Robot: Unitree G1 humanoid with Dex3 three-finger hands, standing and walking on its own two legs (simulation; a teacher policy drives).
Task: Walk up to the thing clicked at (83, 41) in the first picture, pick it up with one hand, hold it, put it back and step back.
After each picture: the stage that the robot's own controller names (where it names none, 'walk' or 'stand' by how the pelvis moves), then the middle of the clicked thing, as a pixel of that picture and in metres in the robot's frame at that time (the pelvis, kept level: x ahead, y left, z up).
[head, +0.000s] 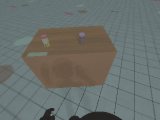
stand; (81, 38) +0.81 +0.16 +0.03
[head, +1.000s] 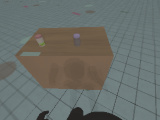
walk; (77, 40) +0.74 +0.23 +0.05
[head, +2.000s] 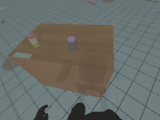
walk; (72, 44) +0.59 +0.23 +0.06
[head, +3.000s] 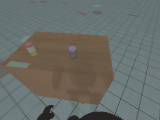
stand; (72, 53) +0.56 +0.20 +0.03
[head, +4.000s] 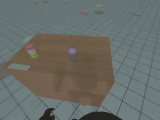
stand; (73, 55) +0.54 +0.19 +0.02
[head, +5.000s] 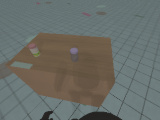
stand; (74, 55) +0.55 +0.19 +0.02
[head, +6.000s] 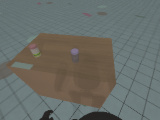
stand; (75, 55) +0.54 +0.18 +0.02
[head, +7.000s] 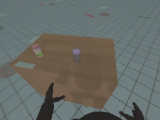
rise first; (76, 55) +0.54 +0.18 +0.02
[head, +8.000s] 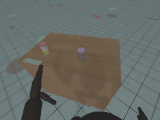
go down; (81, 54) +0.56 +0.17 +0.03
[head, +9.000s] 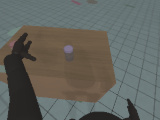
go down; (69, 53) +0.51 +0.16 +0.04
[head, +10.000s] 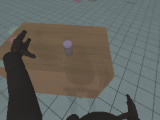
approach; (68, 48) +0.55 +0.17 +0.05
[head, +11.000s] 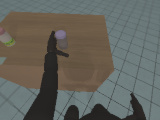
close; (62, 40) +0.55 +0.18 +0.09
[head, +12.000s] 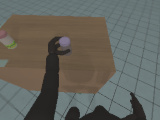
lift; (66, 46) +0.50 +0.15 +0.09
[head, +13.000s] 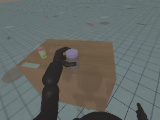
lift; (73, 60) +0.33 +0.13 +0.22
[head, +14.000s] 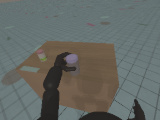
hold; (73, 65) +0.32 +0.14 +0.19
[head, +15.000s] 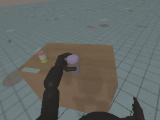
hold; (74, 65) +0.32 +0.13 +0.19
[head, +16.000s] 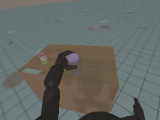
hold; (74, 64) +0.31 +0.13 +0.21
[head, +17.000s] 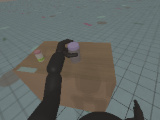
crouch; (74, 52) +0.38 +0.13 +0.23
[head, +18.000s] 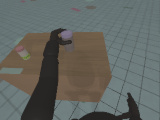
lower; (68, 41) +0.49 +0.13 +0.20
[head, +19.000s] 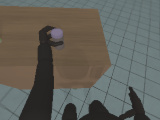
lower; (58, 39) +0.54 +0.16 +0.10
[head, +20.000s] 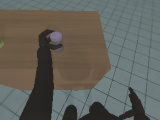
lower; (57, 42) +0.52 +0.17 +0.09
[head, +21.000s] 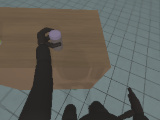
lower; (56, 41) +0.53 +0.17 +0.10
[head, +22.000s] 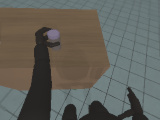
lower; (55, 40) +0.53 +0.18 +0.10
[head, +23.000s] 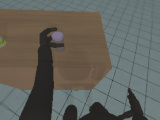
open; (58, 42) +0.53 +0.17 +0.09
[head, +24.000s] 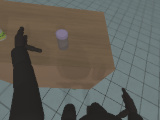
sink last; (62, 40) +0.52 +0.16 +0.09
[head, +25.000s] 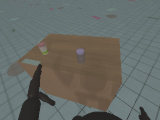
sink last; (80, 56) +0.53 +0.17 +0.06
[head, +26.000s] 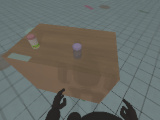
stand; (77, 51) +0.53 +0.16 +0.06
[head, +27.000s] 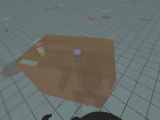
stand; (77, 56) +0.55 +0.17 +0.03
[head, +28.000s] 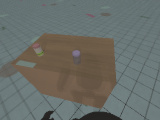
stand; (76, 57) +0.52 +0.17 +0.02
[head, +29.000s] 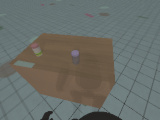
stand; (75, 57) +0.52 +0.18 +0.02
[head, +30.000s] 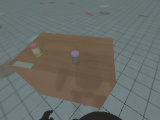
stand; (75, 58) +0.51 +0.17 +0.02
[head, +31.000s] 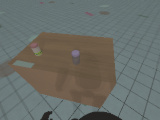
stand; (75, 57) +0.52 +0.17 +0.02
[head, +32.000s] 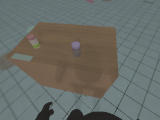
walk; (76, 49) +0.54 +0.17 +0.03
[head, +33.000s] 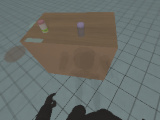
walk; (80, 29) +0.77 +0.17 +0.04
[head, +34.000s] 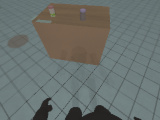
walk; (82, 15) +1.10 +0.19 +0.04
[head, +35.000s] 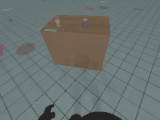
stand; (85, 23) +1.13 +0.18 +0.04
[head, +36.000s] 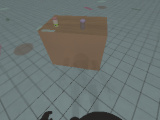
stand; (82, 24) +1.13 +0.19 +0.02
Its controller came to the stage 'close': yes
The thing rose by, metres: 0.21
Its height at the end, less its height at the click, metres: +0.00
